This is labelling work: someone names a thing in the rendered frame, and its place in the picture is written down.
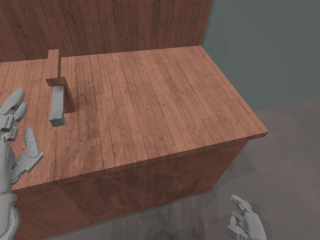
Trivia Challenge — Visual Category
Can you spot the robot left forearm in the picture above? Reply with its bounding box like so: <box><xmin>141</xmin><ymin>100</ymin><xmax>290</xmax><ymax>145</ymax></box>
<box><xmin>0</xmin><ymin>193</ymin><xmax>21</xmax><ymax>240</ymax></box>

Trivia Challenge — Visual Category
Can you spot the counter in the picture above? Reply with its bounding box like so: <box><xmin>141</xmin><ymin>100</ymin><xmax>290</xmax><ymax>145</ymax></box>
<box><xmin>0</xmin><ymin>0</ymin><xmax>269</xmax><ymax>240</ymax></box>

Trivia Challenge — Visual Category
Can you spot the tap lever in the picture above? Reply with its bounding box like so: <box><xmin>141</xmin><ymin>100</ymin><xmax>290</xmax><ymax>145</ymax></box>
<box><xmin>49</xmin><ymin>85</ymin><xmax>65</xmax><ymax>127</ymax></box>

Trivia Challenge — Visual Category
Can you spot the right robot hand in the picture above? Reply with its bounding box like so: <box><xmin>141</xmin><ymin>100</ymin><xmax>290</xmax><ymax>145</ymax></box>
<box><xmin>227</xmin><ymin>194</ymin><xmax>267</xmax><ymax>240</ymax></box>

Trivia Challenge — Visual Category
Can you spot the left robot hand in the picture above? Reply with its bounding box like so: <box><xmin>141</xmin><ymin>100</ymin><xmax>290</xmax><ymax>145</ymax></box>
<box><xmin>0</xmin><ymin>88</ymin><xmax>44</xmax><ymax>194</ymax></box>

